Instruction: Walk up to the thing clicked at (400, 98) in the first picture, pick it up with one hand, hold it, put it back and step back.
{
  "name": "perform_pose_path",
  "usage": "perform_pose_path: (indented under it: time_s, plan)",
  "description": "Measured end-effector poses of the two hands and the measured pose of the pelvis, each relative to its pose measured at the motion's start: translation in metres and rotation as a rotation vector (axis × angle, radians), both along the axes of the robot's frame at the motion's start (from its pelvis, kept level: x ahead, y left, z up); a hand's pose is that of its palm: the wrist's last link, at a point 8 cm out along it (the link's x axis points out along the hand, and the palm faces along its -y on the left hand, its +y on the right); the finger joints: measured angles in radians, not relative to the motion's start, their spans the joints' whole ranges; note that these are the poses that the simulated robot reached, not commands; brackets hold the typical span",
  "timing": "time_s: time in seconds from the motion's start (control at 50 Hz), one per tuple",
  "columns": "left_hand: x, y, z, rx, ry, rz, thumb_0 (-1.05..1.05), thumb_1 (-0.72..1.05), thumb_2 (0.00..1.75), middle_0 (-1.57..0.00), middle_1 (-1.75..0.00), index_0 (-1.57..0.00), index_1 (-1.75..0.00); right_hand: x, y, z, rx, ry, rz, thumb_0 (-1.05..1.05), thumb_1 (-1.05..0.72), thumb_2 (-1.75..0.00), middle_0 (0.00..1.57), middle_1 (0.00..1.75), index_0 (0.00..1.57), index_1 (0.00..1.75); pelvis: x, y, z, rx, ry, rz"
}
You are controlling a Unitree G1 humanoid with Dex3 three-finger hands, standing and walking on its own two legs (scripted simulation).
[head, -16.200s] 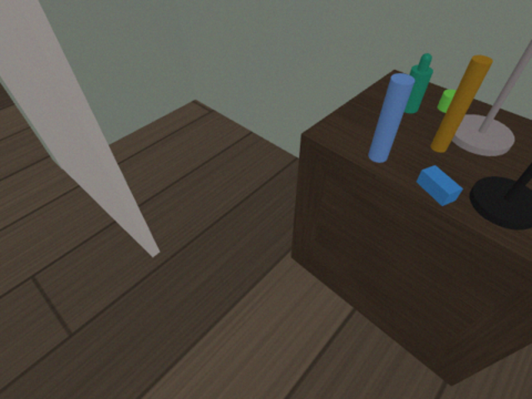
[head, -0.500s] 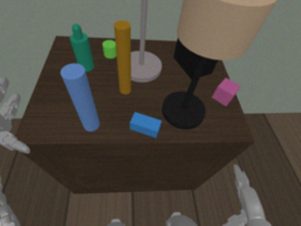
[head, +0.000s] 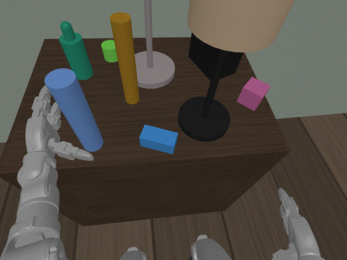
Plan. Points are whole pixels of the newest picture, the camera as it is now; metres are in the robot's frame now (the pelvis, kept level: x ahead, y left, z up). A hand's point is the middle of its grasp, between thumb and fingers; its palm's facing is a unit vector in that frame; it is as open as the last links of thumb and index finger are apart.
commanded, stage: close in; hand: left
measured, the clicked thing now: (80, 117) +0.43 +0.18 +0.09
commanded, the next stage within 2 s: rest palm in 0.12 s
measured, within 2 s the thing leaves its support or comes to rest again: leaves its support in 1.38 s
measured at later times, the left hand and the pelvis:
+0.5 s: hand (90, 133) +0.42 +0.17 +0.04, palm faces +0.08 -1.00 +0.04, open 17.5 cm; pelvis +0.00 +0.00 +0.00, yaw +0 degrees
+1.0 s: hand (90, 124) +0.43 +0.17 +0.05, palm faces +0.06 -1.00 +0.03, open 12.3 cm; pelvis +0.00 +0.00 +0.00, yaw +0 degrees
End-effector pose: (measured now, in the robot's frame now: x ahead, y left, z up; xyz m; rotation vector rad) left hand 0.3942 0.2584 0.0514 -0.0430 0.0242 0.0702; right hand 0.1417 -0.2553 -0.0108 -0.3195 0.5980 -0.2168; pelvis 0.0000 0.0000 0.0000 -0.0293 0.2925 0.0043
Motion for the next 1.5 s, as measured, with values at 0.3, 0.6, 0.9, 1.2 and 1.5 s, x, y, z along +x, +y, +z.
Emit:
perform_pose_path:
  time_s: [0.3,0.6,0.9,1.2,1.5]
  plan:
    - [0.003,-0.026,-0.004,0.004,-0.011,-0.005,-0.01,-0.53,0.02,-0.06,-0.02,-0.08,-0.01,-0.005,-0.007,0.002,-0.016,0.022,0.007,-0.01,0.54,-0.04,0.06,0.05,0.05,0.05,-0.004,-0.006,-0.001,0.007,-0.007,0.009]
    - [-0.008,-0.032,-0.015,0.01,-0.008,0.026,-0.01,-0.6,0.03,-0.2,-0.09,-0.21,-0.09,0.0,-0.007,0.01,-0.01,0.0,-0.011,-0.01,0.53,-0.05,0.06,0.05,0.05,0.05,-0.003,-0.003,-0.003,0.011,-0.011,0.002]
    - [0.017,-0.027,-0.006,0.019,-0.013,-0.003,-0.01,-0.52,0.23,-0.57,-0.41,-0.59,-0.41,-0.009,-0.001,0.004,-0.012,0.046,-0.005,-0.01,0.51,-0.04,0.06,0.05,0.05,0.05,-0.006,0.002,-0.004,0.0,0.009,0.003]
    - [0.004,-0.033,-0.014,0.019,-0.013,0.022,-0.01,-0.16,0.65,-1.02,-0.87,-1.04,-0.87,-0.001,-0.005,0.008,-0.005,0.033,-0.019,-0.01,0.51,-0.04,0.06,0.05,0.05,0.05,-0.001,0.001,-0.003,0.009,-0.001,-0.003]
    - [0.007,-0.026,0.007,0.044,-0.018,0.011,0.0,-0.04,1.12,-0.92,-1.12,-0.91,-1.13,-0.001,-0.002,0.0,0.026,0.058,-0.009,-0.01,0.53,-0.05,0.06,0.05,0.05,0.05,-0.001,-0.003,0.002,0.01,-0.018,0.004]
